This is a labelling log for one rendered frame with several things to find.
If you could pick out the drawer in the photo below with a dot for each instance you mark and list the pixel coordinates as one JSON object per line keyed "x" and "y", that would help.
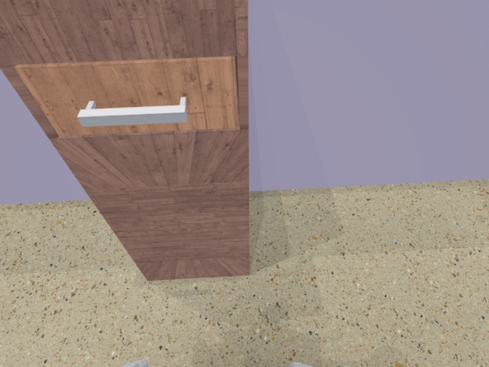
{"x": 62, "y": 89}

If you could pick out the cabinet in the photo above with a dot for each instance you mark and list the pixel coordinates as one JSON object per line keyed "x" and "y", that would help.
{"x": 178, "y": 201}

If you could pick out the handle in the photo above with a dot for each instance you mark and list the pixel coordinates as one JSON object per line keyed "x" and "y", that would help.
{"x": 132, "y": 115}

